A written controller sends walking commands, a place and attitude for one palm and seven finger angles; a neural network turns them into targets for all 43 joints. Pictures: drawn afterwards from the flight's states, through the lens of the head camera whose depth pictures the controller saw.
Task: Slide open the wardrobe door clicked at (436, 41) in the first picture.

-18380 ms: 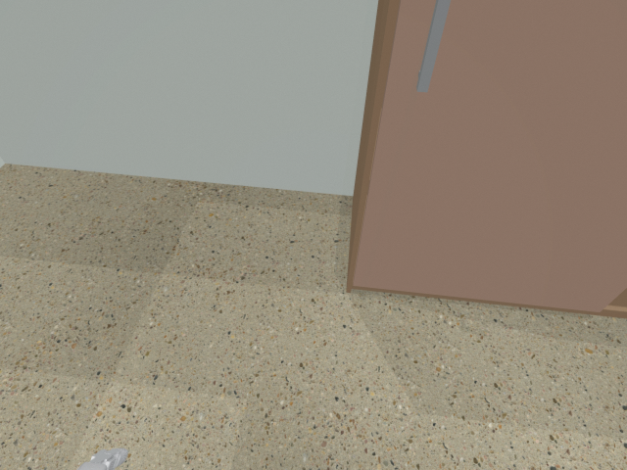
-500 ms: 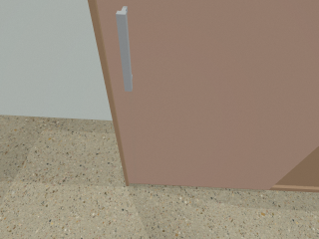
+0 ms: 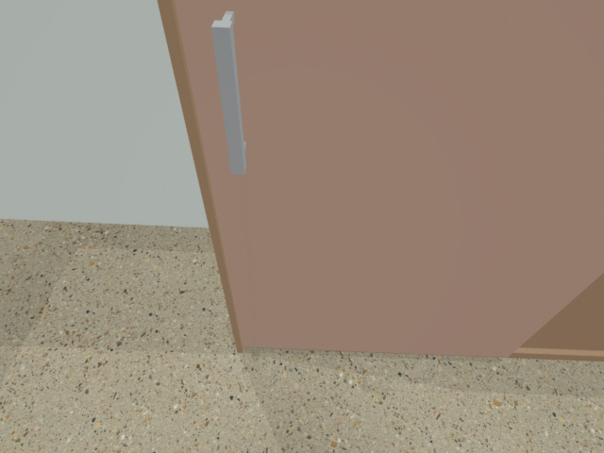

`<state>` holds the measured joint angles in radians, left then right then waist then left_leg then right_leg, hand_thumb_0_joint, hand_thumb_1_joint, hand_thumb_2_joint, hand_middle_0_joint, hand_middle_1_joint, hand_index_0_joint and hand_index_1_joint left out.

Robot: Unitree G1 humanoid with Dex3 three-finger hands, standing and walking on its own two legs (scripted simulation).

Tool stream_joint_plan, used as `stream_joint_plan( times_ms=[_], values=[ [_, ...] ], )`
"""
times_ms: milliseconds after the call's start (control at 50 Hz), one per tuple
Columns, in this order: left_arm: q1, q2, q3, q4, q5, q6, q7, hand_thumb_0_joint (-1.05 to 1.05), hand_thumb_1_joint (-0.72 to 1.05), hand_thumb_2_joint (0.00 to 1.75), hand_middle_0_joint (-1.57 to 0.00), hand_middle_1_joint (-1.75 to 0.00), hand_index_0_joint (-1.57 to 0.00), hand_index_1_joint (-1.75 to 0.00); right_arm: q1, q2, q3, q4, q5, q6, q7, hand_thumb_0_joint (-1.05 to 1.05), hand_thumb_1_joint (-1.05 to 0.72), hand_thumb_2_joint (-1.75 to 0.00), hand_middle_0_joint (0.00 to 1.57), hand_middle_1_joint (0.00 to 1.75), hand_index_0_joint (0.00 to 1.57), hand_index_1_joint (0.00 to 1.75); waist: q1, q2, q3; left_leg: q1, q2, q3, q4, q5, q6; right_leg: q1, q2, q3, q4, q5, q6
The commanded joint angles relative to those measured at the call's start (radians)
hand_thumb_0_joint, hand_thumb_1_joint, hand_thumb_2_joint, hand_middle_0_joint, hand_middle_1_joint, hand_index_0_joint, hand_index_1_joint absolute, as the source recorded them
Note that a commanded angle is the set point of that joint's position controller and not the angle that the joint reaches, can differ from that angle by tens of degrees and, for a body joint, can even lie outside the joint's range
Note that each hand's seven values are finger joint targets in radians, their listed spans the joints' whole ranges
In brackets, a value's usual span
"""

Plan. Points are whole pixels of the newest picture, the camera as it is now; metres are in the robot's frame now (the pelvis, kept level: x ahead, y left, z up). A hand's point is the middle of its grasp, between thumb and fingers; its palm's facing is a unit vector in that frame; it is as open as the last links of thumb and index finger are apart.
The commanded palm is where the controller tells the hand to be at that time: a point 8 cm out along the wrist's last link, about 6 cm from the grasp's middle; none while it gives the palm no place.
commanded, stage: look again from close up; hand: left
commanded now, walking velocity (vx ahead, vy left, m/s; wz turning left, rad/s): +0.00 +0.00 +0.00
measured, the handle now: (234, 100) +0.53 +0.14 +0.20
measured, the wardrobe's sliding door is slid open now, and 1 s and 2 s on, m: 0.00 0.00 0.00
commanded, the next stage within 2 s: shuffle to correct the standing spot in 0.12 s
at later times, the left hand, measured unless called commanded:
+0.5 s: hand out of the picture +0.00 +0.15 -0.18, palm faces +0.05 -0.99 -0.14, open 7.4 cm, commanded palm none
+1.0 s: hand out of the picture +0.08 +0.16 -0.18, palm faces +0.03 -0.97 -0.24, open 7.3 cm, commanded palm none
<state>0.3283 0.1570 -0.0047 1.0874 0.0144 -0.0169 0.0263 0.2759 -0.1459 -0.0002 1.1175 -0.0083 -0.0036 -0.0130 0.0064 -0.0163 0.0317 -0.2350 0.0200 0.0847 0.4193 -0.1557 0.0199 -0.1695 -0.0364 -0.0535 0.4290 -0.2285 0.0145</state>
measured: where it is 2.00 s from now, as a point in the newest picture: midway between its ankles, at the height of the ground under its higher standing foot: outside the picture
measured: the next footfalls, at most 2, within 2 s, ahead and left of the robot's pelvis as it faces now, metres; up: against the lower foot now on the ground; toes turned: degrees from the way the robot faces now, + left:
none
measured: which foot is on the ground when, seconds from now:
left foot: down 0.00-1.00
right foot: down 0.00-1.00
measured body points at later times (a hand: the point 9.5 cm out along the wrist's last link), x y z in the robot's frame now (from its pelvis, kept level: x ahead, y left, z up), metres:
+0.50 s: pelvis +0.03 -0.01 -0.01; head +0.03 +0.00 +0.44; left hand +0.00 +0.21 -0.17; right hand +0.01 -0.22 -0.16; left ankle +0.05 +0.11 -0.74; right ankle +0.00 -0.13 -0.74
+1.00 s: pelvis +0.06 -0.02 -0.01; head +0.09 -0.02 +0.44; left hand +0.08 +0.21 -0.16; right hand +0.09 -0.26 -0.16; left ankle +0.05 +0.10 -0.74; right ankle +0.00 -0.13 -0.74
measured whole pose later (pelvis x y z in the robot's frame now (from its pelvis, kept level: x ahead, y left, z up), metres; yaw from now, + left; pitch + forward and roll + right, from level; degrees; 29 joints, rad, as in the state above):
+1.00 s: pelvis +0.06 -0.02 -0.01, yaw -1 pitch +0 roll +1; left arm 0.28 0.17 0.04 1.01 0.02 0.00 0.05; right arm 0.22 -0.16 -0.04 1.03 0.00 0.00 -0.04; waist 0.01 -0.01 0.06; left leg -0.25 0.05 0.11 0.56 -0.29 -0.01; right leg -0.20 -0.02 -0.06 0.59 -0.36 0.00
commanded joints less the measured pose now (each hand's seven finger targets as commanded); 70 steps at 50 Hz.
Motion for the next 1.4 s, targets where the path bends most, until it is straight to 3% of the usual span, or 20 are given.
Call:
stream_joint_plan(
  times_ms=[0, 200, 340, 460, 540, 580, 640, 820, 940, 960, 980, 1000, 1040, 1060, 1080, 1100, 1140, 1180, 1240, 1380],
  values=[
    [0.065, 0.101, 0.018, -0.029, 0.005, -0.012, 0.009, 0.00, 0.90, 0.90, -0.20, -0.30, -0.20, -0.30, 0.042, -0.117, -0.021, -0.035, -0.002, -0.020, -0.006, 0.00, -0.90, -0.90, 0.20, 0.30, 0.20, 0.30, -0.001, 0.012, 0.038, 0.004, 0.091, -0.115, -0.103, -0.083, -0.002, -0.061, -0.074, 0.086, -0.108, -0.013, -0.041],
    [0.060, 0.105, 0.018, -0.026, 0.005, -0.012, 0.008, 0.00, 0.90, 0.90, -0.20, -0.30, -0.20, -0.30, 0.035, -0.117, -0.021, -0.031, -0.003, -0.020, -0.007, 0.00, -0.90, -0.90, 0.20, 0.30, 0.20, 0.30, -0.001, 0.014, 0.044, 0.008, 0.091, -0.117, -0.100, -0.067, 0.000, -0.062, -0.074, 0.086, -0.109, -0.006, -0.041],
    [0.099, 0.073, 0.026, -0.016, 0.012, 0.004, -0.002, 0.00, 0.90, 0.90, -0.20, -0.30, -0.20, -0.30, 0.070, -0.098, -0.026, -0.023, -0.015, -0.001, -0.002, 0.00, -0.90, -0.90, 0.20, 0.30, 0.20, 0.30, 0.000, 0.031, 0.107, -0.064, 0.095, -0.134, -0.117, -0.406, 0.009, -0.138, -0.050, 0.075, -0.077, -0.307, -0.047],
    [0.137, 0.052, 0.034, -0.019, 0.013, -0.006, -0.012, 0.00, 0.90, 0.90, -0.20, -0.30, -0.20, -0.30, 0.102, -0.094, -0.034, -0.035, -0.013, -0.016, -0.004, 0.00, -0.90, -0.90, 0.20, 0.30, 0.20, 0.30, 0.003, 0.059, 0.125, -0.085, 0.121, -0.158, -0.110, -0.415, 0.038, -0.142, -0.039, 0.055, -0.007, -0.249, -0.061],
    [0.177, 0.051, 0.037, -0.003, 0.009, -0.020, -0.005, 0.00, 0.90, 0.90, -0.20, -0.30, -0.20, -0.30, 0.094, -0.053, -0.022, -0.043, -0.006, -0.032, -0.009, 0.00, -0.90, -0.90, 0.20, 0.30, 0.20, 0.30, 0.017, -0.034, 0.092, -0.079, 0.075, -0.068, 0.029, -0.105, 0.024, -0.055, -0.082, 0.100, -0.033, -0.048, -0.073],
    [0.199, 0.056, 0.037, 0.012, 0.005, -0.023, 0.007, 0.00, 0.90, 0.90, -0.20, -0.30, -0.20, -0.30, 0.093, -0.031, -0.012, -0.041, -0.006, -0.039, -0.016, 0.00, -0.90, -0.90, 0.20, 0.30, 0.20, 0.30, 0.014, -0.081, 0.042, -0.056, 0.055, -0.025, 0.090, 0.084, 0.005, 0.022, -0.108, 0.110, -0.011, 0.284, -0.071],
    [0.189, 0.057, 0.028, 0.006, 0.001, -0.027, 0.022, 0.00, 0.90, 0.90, -0.20, -0.30, -0.20, -0.30, 0.119, -0.043, -0.012, -0.021, 0.002, -0.037, -0.032, 0.00, -0.90, -0.90, 0.20, 0.30, 0.20, 0.30, 0.001, -0.030, -0.022, 0.059, 0.071, -0.030, 0.092, 0.386, -0.002, 0.047, -0.099, 0.058, 0.063, 0.709, -0.037],
    [0.090, 0.079, 0.056, -0.077, 0.007, 0.005, 0.032, 0.00, 0.90, 0.90, -0.20, -0.30, -0.20, -0.30, 0.098, -0.098, -0.059, -0.066, -0.001, -0.002, -0.044, 0.00, -0.90, -0.90, 0.20, 0.30, 0.20, 0.30, -0.014, 0.038, -0.063, 0.157, 0.117, -0.035, 0.145, 0.657, 0.022, -0.056, -0.080, 0.035, 0.159, 0.550, -0.018],
    [0.066, 0.075, 0.060, -0.103, 0.012, 0.014, 0.023, 0.00, 0.90, 0.90, -0.20, -0.30, -0.20, -0.30, 0.037, -0.089, -0.060, -0.104, -0.006, -0.001, -0.035, 0.00, -0.90, -0.90, 0.20, 0.30, 0.20, 0.30, 0.005, 0.001, -0.032, 0.054, 0.099, -0.036, 0.122, 0.382, 0.014, -0.025, -0.085, 0.065, 0.108, 0.423, -0.032],
    [0.100, 0.137, 0.056, -0.087, 0.004, -0.004, 0.055, 0.00, 0.90, 0.90, -0.20, -0.30, -0.20, -0.30, -0.066, -0.147, -0.067, -0.189, 0.012, -0.016, -0.024, 0.00, -0.90, -0.90, 0.20, 0.30, 0.20, 0.30, 0.021, -0.047, -0.030, 0.045, 0.120, 0.008, 0.291, 0.332, -0.022, -0.083, -0.132, 0.135, 0.014, 0.767, -0.006],
    [0.054, 0.179, 0.065, -0.152, 0.013, -0.017, 0.048, 0.00, 0.90, 0.90, -0.20, -0.30, -0.20, -0.30, 0.008, -0.086, -0.056, -0.223, 0.005, -0.006, -0.006, 0.00, -0.90, -0.90, 0.20, 0.30, 0.20, 0.30, -0.014, -0.125, -0.084, -0.111, 0.047, -0.033, 0.295, -0.158, -0.009, 0.051, -0.206, 0.204, 0.068, 0.777, -0.082],
    [0.029, 0.188, 0.068, -0.158, 0.014, -0.031, 0.041, 0.00, 0.90, 0.90, -0.20, -0.30, -0.20, -0.30, -0.037, -0.055, -0.049, -0.226, -0.002, -0.003, 0.000, 0.00, -0.90, -0.90, 0.20, 0.30, 0.20, 0.30, 0.005, -0.083, -0.106, -0.131, 0.028, -0.020, 0.277, -0.236, -0.008, 0.098, -0.247, 0.226, 0.088, 0.881, -0.131],
    [0.016, 0.191, 0.059, -0.179, 0.018, -0.035, 0.040, 0.00, 0.90, 0.90, -0.20, -0.30, -0.20, -0.30, -0.026, -0.075, -0.046, -0.245, -0.003, -0.009, 0.004, 0.00, -0.90, -0.90, 0.20, 0.30, 0.20, 0.30, -0.014, -0.091, -0.146, -0.134, -0.010, 0.006, 0.192, -0.201, -0.001, 0.176, -0.185, 0.162, 0.169, 1.002, -0.138],
    [0.006, 0.191, 0.062, -0.184, 0.008, -0.035, 0.042, 0.00, 0.90, 0.90, -0.20, -0.30, -0.20, -0.30, 0.010, -0.090, -0.049, -0.236, -0.002, -0.012, 0.000, 0.00, -0.90, -0.90, 0.20, 0.30, 0.20, 0.30, -0.029, -0.171, -0.191, -0.061, 0.001, -0.009, 0.143, -0.081, 0.011, 0.163, -0.168, 0.144, 0.204, 0.983, -0.122],
    [-0.021, 0.177, 0.057, -0.195, 0.002, -0.024, 0.042, 0.00, 0.90, 0.90, -0.20, -0.30, -0.20, -0.30, 0.036, -0.121, -0.053, -0.219, -0.001, -0.013, -0.003, 0.00, -0.90, -0.90, 0.20, 0.30, 0.20, 0.30, -0.040, -0.109, -0.183, 0.034, 0.034, -0.029, 0.120, 0.097, 0.020, 0.081, -0.139, 0.103, 0.217, 0.786, -0.098],
    [-0.045, 0.161, 0.050, -0.209, 0.000, -0.012, 0.038, 0.00, 0.90, 0.90, -0.20, -0.30, -0.20, -0.30, 0.044, -0.142, -0.057, -0.212, -0.007, -0.017, -0.003, 0.00, -0.90, -0.90, 0.20, 0.30, 0.20, 0.30, -0.037, 0.065, -0.157, 0.100, 0.094, -0.081, 0.119, 0.296, 0.038, -0.017, -0.085, 0.061, 0.228, 0.477, -0.071],
    [-0.039, 0.126, 0.037, -0.202, -0.002, 0.012, 0.033, 0.00, 0.90, 0.90, -0.20, -0.30, -0.20, -0.30, -0.032, -0.162, -0.047, -0.225, -0.010, -0.007, -0.008, 0.00, -0.90, -0.90, 0.20, 0.30, 0.20, 0.30, 0.004, 0.211, -0.013, -0.021, 0.176, -0.177, 0.028, 0.296, 0.096, -0.070, 0.003, 0.015, 0.178, -0.071, -0.033],
    [-0.023, 0.132, 0.028, -0.187, 0.004, 0.018, 0.023, 0.00, 0.90, 0.90, -0.20, -0.30, -0.20, -0.30, -0.086, -0.151, -0.037, -0.248, -0.009, 0.001, -0.004, 0.00, -0.90, -0.90, 0.20, 0.30, 0.20, 0.30, 0.022, 0.089, 0.113, -0.152, 0.120, -0.161, -0.015, -0.085, 0.064, -0.091, -0.014, 0.064, 0.049, -0.144, -0.046],
    [-0.077, 0.167, 0.026, -0.195, 0.006, 0.012, 0.012, 0.00, 0.90, 0.90, -0.20, -0.30, -0.20, -0.30, -0.033, -0.141, -0.035, -0.237, -0.013, 0.006, 0.005, 0.00, -0.90, -0.90, 0.20, 0.30, 0.20, 0.30, -0.019, -0.054, 0.127, -0.087, 0.053, -0.102, 0.007, -0.248, 0.017, -0.208, -0.065, 0.139, -0.055, -0.275, -0.066],
    [-0.028, 0.163, 0.035, -0.193, 0.009, 0.023, 0.005, 0.00, 0.90, 0.90, -0.20, -0.30, -0.20, -0.30, 0.000, -0.173, -0.040, -0.224, -0.023, 0.007, 0.008, 0.00, -0.90, -0.90, 0.20, 0.30, 0.20, 0.30, -0.009, 0.024, 0.065, -0.134, 0.078, -0.162, -0.099, -0.409, 0.029, -0.186, -0.021, 0.104, -0.024, -0.343, -0.048]
  ],
)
